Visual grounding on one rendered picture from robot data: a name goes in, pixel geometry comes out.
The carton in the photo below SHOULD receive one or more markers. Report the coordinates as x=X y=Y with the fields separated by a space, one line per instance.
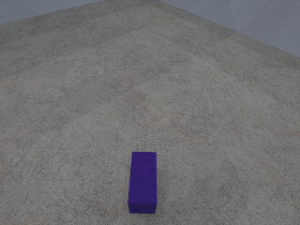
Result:
x=142 y=191

